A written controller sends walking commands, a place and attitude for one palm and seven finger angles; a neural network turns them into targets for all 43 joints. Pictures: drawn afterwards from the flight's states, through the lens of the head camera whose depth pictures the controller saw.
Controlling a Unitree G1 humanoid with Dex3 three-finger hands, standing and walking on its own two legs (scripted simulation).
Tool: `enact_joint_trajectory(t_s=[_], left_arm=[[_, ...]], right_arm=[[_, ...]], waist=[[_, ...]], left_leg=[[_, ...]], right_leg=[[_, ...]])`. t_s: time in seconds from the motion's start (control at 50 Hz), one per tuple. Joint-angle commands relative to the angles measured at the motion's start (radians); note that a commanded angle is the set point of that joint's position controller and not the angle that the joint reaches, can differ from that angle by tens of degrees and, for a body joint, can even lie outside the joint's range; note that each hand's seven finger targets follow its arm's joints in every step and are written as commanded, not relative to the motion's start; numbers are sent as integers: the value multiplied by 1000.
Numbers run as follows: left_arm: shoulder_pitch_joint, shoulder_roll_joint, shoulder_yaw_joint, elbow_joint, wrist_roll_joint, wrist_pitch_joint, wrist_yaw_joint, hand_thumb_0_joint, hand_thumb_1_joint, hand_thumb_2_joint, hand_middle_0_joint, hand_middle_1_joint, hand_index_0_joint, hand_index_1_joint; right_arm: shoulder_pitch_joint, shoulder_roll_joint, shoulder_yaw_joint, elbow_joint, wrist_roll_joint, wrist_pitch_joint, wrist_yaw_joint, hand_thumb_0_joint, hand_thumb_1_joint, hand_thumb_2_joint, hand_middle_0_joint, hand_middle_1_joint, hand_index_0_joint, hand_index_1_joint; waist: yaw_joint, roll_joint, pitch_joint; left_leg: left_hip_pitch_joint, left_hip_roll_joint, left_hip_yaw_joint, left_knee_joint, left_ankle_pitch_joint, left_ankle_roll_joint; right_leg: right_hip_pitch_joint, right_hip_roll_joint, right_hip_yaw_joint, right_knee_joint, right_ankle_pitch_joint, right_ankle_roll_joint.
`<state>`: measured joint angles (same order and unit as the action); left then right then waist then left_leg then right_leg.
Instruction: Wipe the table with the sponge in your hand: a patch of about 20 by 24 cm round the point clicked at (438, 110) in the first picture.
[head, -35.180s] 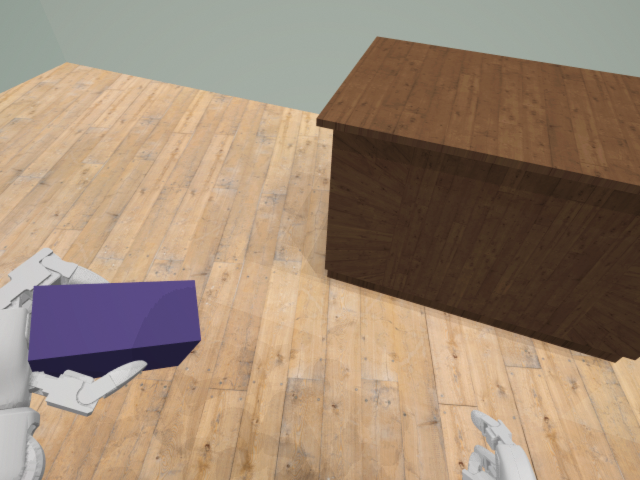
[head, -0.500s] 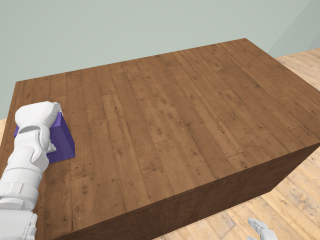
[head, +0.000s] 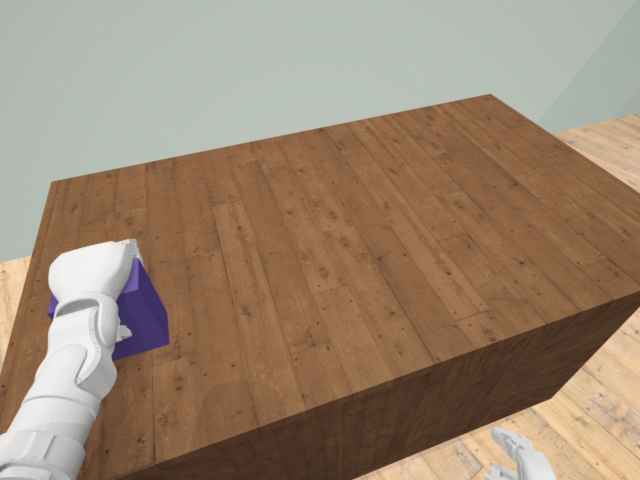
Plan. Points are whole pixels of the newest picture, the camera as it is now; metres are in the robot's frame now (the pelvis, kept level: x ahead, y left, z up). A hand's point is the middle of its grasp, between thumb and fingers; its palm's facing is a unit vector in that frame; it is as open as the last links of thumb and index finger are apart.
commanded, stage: wipe back along the first lane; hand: left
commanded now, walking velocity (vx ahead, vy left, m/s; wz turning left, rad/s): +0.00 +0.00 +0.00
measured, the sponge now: (121, 322) +0.31 +0.32 +0.01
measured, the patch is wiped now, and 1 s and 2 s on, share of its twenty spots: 1.00 1.00 1.00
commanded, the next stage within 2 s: lift the sponge slowly off the table in 1.06 s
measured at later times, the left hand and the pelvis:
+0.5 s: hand (112, 322) +0.28 +0.30 +0.07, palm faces -0.02 -0.05 -1.00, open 10.1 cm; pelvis +0.00 -0.01 +0.00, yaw +0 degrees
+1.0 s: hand (112, 357) +0.23 +0.27 +0.07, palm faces +0.03 -0.07 -1.00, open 10.1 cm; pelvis +0.00 -0.01 +0.00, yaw +0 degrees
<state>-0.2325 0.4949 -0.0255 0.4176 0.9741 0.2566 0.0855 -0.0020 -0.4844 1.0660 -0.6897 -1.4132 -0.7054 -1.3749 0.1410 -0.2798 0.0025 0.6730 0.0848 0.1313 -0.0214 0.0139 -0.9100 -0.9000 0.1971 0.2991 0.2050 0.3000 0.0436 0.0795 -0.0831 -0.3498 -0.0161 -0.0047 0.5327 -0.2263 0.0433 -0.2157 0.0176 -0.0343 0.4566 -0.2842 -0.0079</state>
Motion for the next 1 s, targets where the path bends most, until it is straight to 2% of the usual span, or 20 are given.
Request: enact_joint_trajectory(t_s=[0.0, 0.1, 0.14, 0.2, 0.24, 0.3, 0.38, 0.46, 0.48, 0.5, 0.58, 0.6, 0.64, 0.7, 0.74, 0.8, 0.86, 0.9, 0.94, 0.98], left_arm=[[-164, 160, 43, -120, -14, 20, -15, 0, 100, 1300, -1200, -1600, -1200, -1600], [-154, 168, 42, -141, -11, 34, -24, 0, 100, 1300, -1200, -1600, -1200, -1600], [-163, 131, 4, -134, -9, 39, -30, 0, 100, 1300, -1200, -1600, -1200, -1600], [-142, 191, 60, -154, -13, 27, -38, 0, 100, 1300, -1200, -1600, -1200, -1600], [-62, 130, 22, -168, -15, 22, -41, 0, 100, 1300, -1200, -1600, -1200, -1600], [-59, 188, 75, -210, -26, 17, -42, 0, 100, 1300, -1200, -1600, -1200, -1600], [54, 141, 53, -251, -36, 20, -41, 0, 100, 1300, -1200, -1600, -1200, -1600], [108, 160, 83, -293, -46, 34, -33, 0, 100, 1300, -1200, -1600, -1200, -1600], [129, 122, 53, -327, -53, 35, -34, 0, 100, 1300, -1200, -1600, -1200, -1600], [135, 167, 98, -356, -60, 30, -31, 0, 100, 1300, -1200, -1600, -1200, -1600], [192, 101, 46, -393, -62, 49, -29, 0, 100, 1300, -1200, -1600, -1200, -1600], [203, 124, 72, -426, -68, 47, -25, 0, 100, 1300, -1200, -1600, -1200, -1600], [256, 66, 29, -428, -66, 57, -22, 0, 100, 1300, -1200, -1600, -1200, -1600], [246, 107, 60, -462, -71, 66, -15, 0, 100, 1300, -1200, -1600, -1200, -1600], [260, 59, 23, -452, -65, 79, -15, 0, 100, 1300, -1200, -1600, -1200, -1600], [256, 86, 40, -493, -66, 85, -13, 0, 100, 1300, -1200, -1600, -1200, -1600], [312, 38, 4, -498, -62, 98, -17, 0, 100, 1300, -1200, -1600, -1200, -1600], [303, 81, 34, -522, -62, 100, -15, 0, 100, 1300, -1200, -1600, -1200, -1600], [311, 36, 0, -513, -57, 109, -18, 0, 100, 1300, -1200, -1600, -1200, -1600], [319, 16, -24, -537, -53, 114, -21, 0, 100, 1300, -1200, -1600, -1200, -1600]], right_arm=[[-164, -132, -36, -157, -3, -44, -10, 0, -900, -900, 200, 300, 200, 300], [-183, -129, -31, -157, -4, -47, -19, 0, -900, -900, 200, 300, 200, 300], [-180, -121, -27, -159, -3, -49, -22, 0, -900, -900, 200, 300, 200, 300], [-185, -127, -28, -158, -6, -53, -26, 0, -900, -900, 200, 300, 200, 300], [-190, -116, -25, -169, -7, -58, -21, 0, -900, -900, 200, 300, 200, 300], [-195, -124, -27, -167, -10, -61, -21, 0, -900, -900, 200, 300, 200, 300], [-207, -116, -26, -178, -11, -68, -14, 0, -900, -900, 200, 300, 200, 300], [-216, -118, -28, -172, -13, -73, -14, 0, -900, -900, 200, 300, 200, 300], [-226, -113, -27, -183, -13, -77, -12, 0, -900, -900, 200, 300, 200, 300], [-228, -117, -32, -179, -14, -80, -13, 0, -900, -900, 200, 300, 200, 300], [-244, -110, -27, -182, -13, -83, -8, 0, -900, -900, 200, 300, 200, 300], [-251, -110, -31, -186, -14, -88, -9, 0, -900, -900, 200, 300, 200, 300], [-257, -100, -26, -191, -12, -93, -6, 0, -900, -900, 200, 300, 200, 300], [-266, -107, -27, -187, -15, -95, -9, 0, -900, -900, 200, 300, 200, 300], [-274, -98, -23, -187, -13, -96, -10, 0, -900, -900, 200, 300, 200, 300], [-287, -101, -23, -188, -16, -98, -12, 0, -900, -900, 200, 300, 200, 300], [-295, -92, -17, -193, -15, -100, -7, 0, -900, -900, 200, 300, 200, 300], [-301, -99, -16, -190, -18, -98, -9, 0, -900, -900, 200, 300, 200, 300], [-304, -88, -12, -191, -15, -100, -9, 0, -900, -900, 200, 300, 200, 300], [-311, -87, -12, -192, -15, -100, -6, 0, -900, -900, 200, 300, 200, 300]], waist=[[8, -54, -117], [12, -52, -117], [2, -70, -108], [13, -65, -125], [19, -63, -119], [20, -69, -114], [32, -72, -108], [39, -78, -111], [36, -80, -109], [41, -85, -117], [36, -86, -87], [44, -69, -90], [46, -80, -82], [47, -101, -83], [44, -106, -59], [50, -97, -72], [58, -98, -66], [55, -70, -61], [51, -102, -44], [53, -77, -48]], left_leg=[[157, 7, -64, -76, 157, 12], [161, 1, -60, -78, 134, 13], [163, -4, -57, -74, 123, 15], [161, -7, -51, -67, 137, 15], [166, -10, -50, -58, 160, 15], [157, -10, -50, -58, 158, 15], [156, -15, -46, -50, 184, 14], [162, -16, -47, -45, 197, 13], [161, -18, -42, -42, 203, 14], [164, -15, -44, -40, 208, 15], [160, -15, -43, -43, 206, 12], [165, -11, -49, -49, 201, 12], [172, -11, -51, -46, 200, 13], [165, -9, -51, -52, 178, 11], [167, -10, -49, -53, 170, 11], [177, -8, -52, -57, 156, 11], [182, -9, -56, -57, 163, 9], [176, -6, -56, -61, 146, 8], [177, -8, -55, -56, 150, 9], [181, -5, -56, -63, 146, 7]], right_leg=[[-53, 33, 14, -65, 163, -67], [-41, 31, 24, -71, 147, -67], [-49, 32, 20, -76, 137, -63], [-17, 29, 35, -74, 167, -65], [-18, 30, 28, -69, 191, -62], [-2, 29, 45, -68, 215, -65], [10, 27, 43, -59, 256, -60], [19, 28, 50, -54, 282, -59], [25, 25, 52, -52, 302, -57], [37, 24, 64, -46, 321, -60], [14, 26, 57, -47, 309, -55], [17, 27, 62, -45, 294, -59], [6, 29, 50, -48, 277, -57], [14, 29, 66, -47, 272, -58], [-5, 30, 57, -53, 246, -54], [0, 32, 70, -54, 224, -58], [-1, 34, 52, -55, 220, -57], [-1, 34, 70, -54, 202, -62], [-13, 37, 60, -57, 197, -57], [-14, 37, 56, -57, 180, -59]])
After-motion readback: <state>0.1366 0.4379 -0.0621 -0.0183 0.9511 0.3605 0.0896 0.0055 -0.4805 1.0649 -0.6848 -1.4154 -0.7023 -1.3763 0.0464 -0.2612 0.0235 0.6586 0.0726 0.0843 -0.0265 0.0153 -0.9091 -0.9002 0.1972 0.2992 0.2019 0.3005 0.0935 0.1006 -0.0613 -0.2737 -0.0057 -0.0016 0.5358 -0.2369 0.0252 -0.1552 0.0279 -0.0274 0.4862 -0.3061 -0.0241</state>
